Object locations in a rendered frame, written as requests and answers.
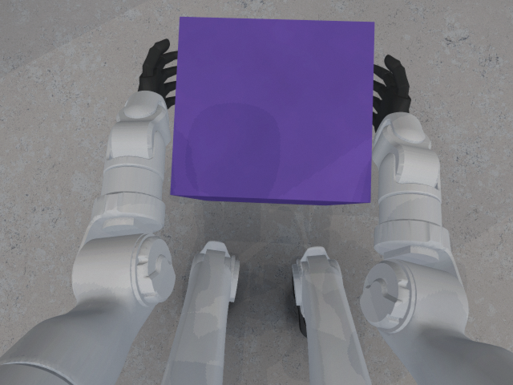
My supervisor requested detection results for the robot left forearm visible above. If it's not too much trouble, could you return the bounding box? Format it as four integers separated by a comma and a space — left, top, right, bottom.
72, 91, 171, 293

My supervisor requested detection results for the right robot upper arm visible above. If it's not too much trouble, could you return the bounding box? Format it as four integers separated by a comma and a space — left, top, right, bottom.
360, 259, 513, 385

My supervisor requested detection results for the robot right forearm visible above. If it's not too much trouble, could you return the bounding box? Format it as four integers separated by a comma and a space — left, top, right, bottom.
372, 112, 469, 313

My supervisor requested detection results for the robot right hand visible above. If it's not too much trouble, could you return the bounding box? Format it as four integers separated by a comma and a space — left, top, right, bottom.
373, 55, 411, 133

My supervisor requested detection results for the robot left hand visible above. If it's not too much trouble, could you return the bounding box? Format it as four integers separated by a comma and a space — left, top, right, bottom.
138, 38, 178, 109

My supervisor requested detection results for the left robot upper arm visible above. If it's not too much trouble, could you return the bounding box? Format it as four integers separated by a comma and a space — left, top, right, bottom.
0, 233, 176, 385

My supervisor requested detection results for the carton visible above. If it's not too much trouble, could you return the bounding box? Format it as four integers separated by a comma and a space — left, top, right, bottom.
170, 17, 374, 205

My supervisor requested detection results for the robot right thigh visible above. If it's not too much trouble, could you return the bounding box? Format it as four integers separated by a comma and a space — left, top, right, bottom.
292, 255, 372, 385

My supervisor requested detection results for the left robot shin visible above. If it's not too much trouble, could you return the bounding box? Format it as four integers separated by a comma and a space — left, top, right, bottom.
188, 241, 230, 282

